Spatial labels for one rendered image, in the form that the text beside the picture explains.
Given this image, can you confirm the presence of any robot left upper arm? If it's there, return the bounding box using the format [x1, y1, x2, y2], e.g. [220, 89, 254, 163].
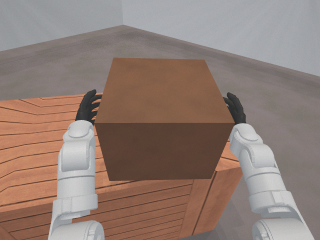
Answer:
[50, 220, 105, 240]

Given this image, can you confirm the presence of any pedestal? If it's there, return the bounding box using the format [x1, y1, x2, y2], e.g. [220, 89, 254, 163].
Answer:
[0, 92, 243, 240]

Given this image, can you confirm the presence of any right robot forearm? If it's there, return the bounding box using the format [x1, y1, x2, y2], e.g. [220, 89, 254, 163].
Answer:
[229, 123, 315, 240]

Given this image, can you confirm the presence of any carton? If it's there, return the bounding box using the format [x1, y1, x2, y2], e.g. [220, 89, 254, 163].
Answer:
[94, 57, 235, 181]

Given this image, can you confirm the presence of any left robot forearm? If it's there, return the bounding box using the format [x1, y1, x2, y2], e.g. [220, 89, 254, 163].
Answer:
[48, 120, 98, 240]

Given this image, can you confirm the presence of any robot right hand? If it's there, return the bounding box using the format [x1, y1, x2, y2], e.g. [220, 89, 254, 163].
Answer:
[223, 92, 246, 126]

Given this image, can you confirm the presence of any robot right upper arm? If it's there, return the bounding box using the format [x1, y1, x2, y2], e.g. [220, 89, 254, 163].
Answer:
[252, 218, 313, 240]

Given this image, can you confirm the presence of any robot left hand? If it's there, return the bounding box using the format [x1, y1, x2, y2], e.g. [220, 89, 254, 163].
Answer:
[75, 89, 102, 125]

